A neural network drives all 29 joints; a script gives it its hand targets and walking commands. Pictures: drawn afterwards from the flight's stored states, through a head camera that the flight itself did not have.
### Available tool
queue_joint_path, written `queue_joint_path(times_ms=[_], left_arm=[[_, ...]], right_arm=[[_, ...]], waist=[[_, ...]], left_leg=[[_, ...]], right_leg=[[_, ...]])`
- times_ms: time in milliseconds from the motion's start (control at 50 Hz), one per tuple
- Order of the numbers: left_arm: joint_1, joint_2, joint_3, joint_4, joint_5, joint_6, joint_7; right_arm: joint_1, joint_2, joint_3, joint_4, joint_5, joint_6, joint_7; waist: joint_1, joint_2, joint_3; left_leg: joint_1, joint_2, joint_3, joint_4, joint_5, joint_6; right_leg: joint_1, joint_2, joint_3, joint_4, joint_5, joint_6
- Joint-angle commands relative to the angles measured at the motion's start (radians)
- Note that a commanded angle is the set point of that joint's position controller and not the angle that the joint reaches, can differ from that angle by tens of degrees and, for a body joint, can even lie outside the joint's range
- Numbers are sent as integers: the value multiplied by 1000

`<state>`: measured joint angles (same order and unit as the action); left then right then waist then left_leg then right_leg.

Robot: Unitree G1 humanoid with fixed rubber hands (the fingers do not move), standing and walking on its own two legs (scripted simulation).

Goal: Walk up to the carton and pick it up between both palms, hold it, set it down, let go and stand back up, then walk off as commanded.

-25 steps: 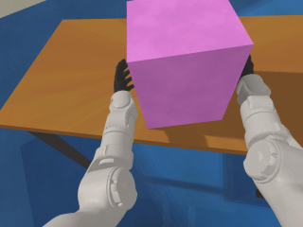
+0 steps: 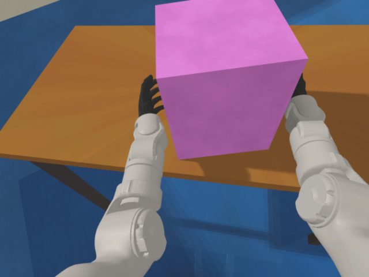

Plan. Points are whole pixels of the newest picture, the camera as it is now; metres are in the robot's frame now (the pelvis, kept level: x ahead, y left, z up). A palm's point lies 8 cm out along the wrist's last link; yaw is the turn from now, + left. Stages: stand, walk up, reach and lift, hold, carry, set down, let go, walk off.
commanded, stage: reach and lift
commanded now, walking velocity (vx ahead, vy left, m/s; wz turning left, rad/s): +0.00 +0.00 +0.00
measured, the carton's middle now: (217, 84) +0.50 -0.04 +0.12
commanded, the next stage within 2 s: none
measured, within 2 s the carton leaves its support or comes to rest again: leaves its support in 0.88 s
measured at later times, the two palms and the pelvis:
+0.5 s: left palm (146, 127) +0.42 +0.11 +0.09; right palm (292, 101) +0.46 -0.18 +0.10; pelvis -0.01 -0.01 +0.00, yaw +1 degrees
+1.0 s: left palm (145, 132) +0.40 +0.11 +0.09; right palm (295, 99) +0.45 -0.18 +0.11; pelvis -0.03 -0.03 -0.01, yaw +2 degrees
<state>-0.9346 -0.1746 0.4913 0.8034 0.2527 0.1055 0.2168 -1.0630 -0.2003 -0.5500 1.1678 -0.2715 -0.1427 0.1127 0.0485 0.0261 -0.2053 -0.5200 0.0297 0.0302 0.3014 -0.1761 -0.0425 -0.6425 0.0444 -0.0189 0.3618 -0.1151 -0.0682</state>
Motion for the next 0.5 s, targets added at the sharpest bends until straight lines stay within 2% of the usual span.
queue_joint_path(times_ms=[0, 20, 40, 60, 80, 100, 120, 140, 160, 180, 200, 220, 240, 260, 280, 300, 320, 360, 380, 420, 440, 460, 480], left_arm=[[-600, -440, -319, -60, -24, -16, -114], [-592, -440, -289, -49, -14, -21, -110], [-592, -473, -350, -102, -35, -10, -108], [-616, -489, -359, -121, -30, -19, -107], [-631, -481, -371, -104, -32, -24, -112], [-607, -490, -365, -136, -40, -19, -107], [-607, -477, -361, -119, -31, -18, -105], [-678, -453, -341, -100, -31, -22, -101], [-641, -470, -344, -117, -23, -33, -104], [-613, -471, -347, -128, -18, -28, -107], [-663, -459, -362, -150, -41, -41, -102], [-656, -489, -401, -160, -39, -42, -105], [-673, -473, -392, -105, -41, -40, -106], [-648, -480, -379, -129, -43, -49, -102], [-681, -455, -388, -140, -49, -51, -98], [-655, -488, -405, -124, -56, -52, -96], [-652, -478, -399, -109, -48, -53, -101], [-672, -475, -398, -89, -45, -55, -98], [-658, -472, -396, -99, -51, -64, -94], [-707, -456, -410, -114, -69, -68, -96], [-703, -458, -400, -104, -69, -60, -95], [-710, -453, -439, -153, -101, -67, -96], [-743, -454, -435, -96, -99, -60, -98]], right_arm=[[-563, 483, 283, -12, -25, -41, 148], [-579, 499, 285, -6, -26, -44, 148], [-569, 464, 302, -14, 4, -60, 141], [-597, 474, 280, -15, -22, -76, 139], [-601, 490, 297, -7, -3, -75, 131], [-595, 493, 313, -24, 10, -80, 134], [-590, 493, 331, -31, 15, -85, 127], [-651, 452, 255, 29, -13, -77, 132], [-649, 463, 266, -28, -16, -100, 133], [-623, 508, 320, -43, 14, -99, 125], [-631, 498, 313, -16, -2, -103, 129], [-607, 478, 310, 1, 7, -116, 125], [-662, 459, 291, 32, 2, -118, 126], [-663, 467, 311, -3, 11, -122, 127], [-697, 462, 304, -16, 6, -128, 126], [-652, 474, 318, 15, 15, -130, 124], [-669, 470, 312, -8, 18, -133, 122], [-716, 442, 305, 7, 23, -141, 128], [-713, 458, 327, 2, 34, -138, 128], [-723, 477, 312, 8, 33, -139, 121], [-749, 459, 327, 4, 50, -137, 123], [-690, 483, 356, 23, 54, -140, 115], [-746, 440, 330, 63, 41, -131, 126]], waist=[[-25, -178, -855], [23, -201, -835], [-31, -161, -861], [-54, -172, -871], [-34, -163, -838], [-10, -186, -877], [-18, -192, -879], [-44, -166, -823], [-29, -178, -865], [1, -194, -872], [-19, -177, -865], [-33, -128, -887], [-33, -143, -876], [4, -164, -883], [-4, -142, -882], [-20, -190, -874], [-24, -186, -888], [-9, -141, -869], [-1, -159, -869], [-4, -151, -914], [-1, -166, -888], [-25, -162, -895], [-16, -162, -870]], left_leg=[[24, -13, 10, 21, 325, 50], [0, -15, 31, 15, 299, 57], [66, -14, 13, 28, 345, 34], [91, -1, 0, 36, 376, 28], [104, -9, 11, 45, 339, 28], [112, -4, 3, 52, 378, 34], [109, -8, 3, 54, 363, 33], [73, -7, 7, 24, 288, 30], [60, -13, 4, 35, 302, 27], [39, -12, 16, 38, 310, 29], [35, -6, 10, 28, 313, 29], [57, -13, 1, 51, 349, 8], [57, -12, -3, 40, 309, 21], [27, -15, 0, 47, 302, 22], [42, -13, -2, 37, 290, 24], [61, -14, -3, 54, 302, 19], [31, -18, -6, 51, 276, 15], [23, -12, -4, 36, 259, 6], [21, -14, -4, 26, 243, 12], [-10, -23, 4, 42, 229, 18], [1, -20, 3, 30, 208, 21], [5, -24, -14, 45, 259, 18], [-15, -22, -18, 25, 172, 12]], right_leg=[[831, -85, -15, 209, 1039, 146], [869, -79, 3, 192, 968, 136], [832, -65, -19, 202, 985, 134], [791, -64, -46, 207, 996, 129], [792, -65, -34, 180, 951, 127], [806, -57, -27, 179, 942, 124], [827, -55, -15, 188, 977, 123], [770, -56, -11, 171, 831, 117], [809, -66, 1, 165, 863, 125], [867, -63, 13, 178, 926, 127], [831, -58, -2, 189, 902, 122], [828, -66, -2, 184, 935, 125], [777, -49, -16, 182, 864, 119], [809, -55, 4, 172, 856, 118], [767, -48, -6, 186, 828, 121], [794, -47, 0, 171, 848, 120], [823, -55, 17, 175, 857, 130], [800, -63, -13, 168, 789, 116], [779, -54, -15, 169, 754, 120], [808, -63, 3, 169, 799, 120], [798, -50, -6, 166, 741, 118], [816, -45, -6, 182, 819, 121], [762, -49, 0, 165, 700, 125]])
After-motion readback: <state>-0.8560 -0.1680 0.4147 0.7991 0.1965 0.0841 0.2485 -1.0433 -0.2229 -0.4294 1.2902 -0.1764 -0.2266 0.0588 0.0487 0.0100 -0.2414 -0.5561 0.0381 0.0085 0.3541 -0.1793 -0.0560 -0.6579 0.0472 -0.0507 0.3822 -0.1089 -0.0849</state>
